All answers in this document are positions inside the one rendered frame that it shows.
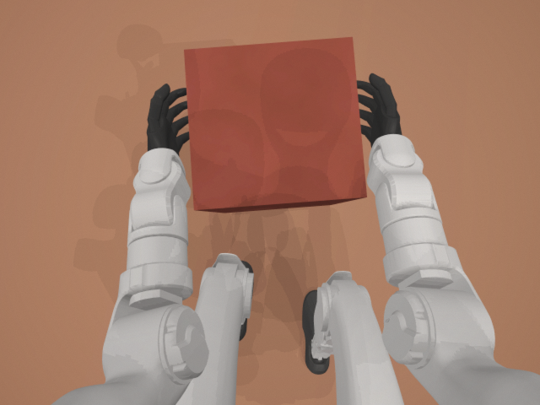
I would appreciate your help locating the carton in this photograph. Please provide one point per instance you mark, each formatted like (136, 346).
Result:
(274, 125)

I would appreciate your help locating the robot right thigh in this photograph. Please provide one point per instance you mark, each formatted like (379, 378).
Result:
(364, 372)

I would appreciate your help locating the right robot forearm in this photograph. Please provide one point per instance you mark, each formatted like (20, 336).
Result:
(417, 252)

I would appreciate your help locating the robot right hand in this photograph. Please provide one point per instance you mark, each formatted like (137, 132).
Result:
(383, 118)

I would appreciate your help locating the robot left hand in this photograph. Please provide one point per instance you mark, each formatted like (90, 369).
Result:
(162, 131)

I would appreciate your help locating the robot left thigh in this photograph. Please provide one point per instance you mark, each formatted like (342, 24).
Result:
(223, 303)

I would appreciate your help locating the robot left upper arm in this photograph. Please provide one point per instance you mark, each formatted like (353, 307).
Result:
(149, 358)

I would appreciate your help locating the left robot forearm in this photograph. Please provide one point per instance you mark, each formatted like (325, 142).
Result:
(157, 267)

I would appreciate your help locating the robot right upper arm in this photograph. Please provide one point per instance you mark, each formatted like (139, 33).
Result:
(446, 339)

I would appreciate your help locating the robot thigh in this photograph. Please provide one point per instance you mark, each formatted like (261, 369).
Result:
(223, 303)
(364, 372)

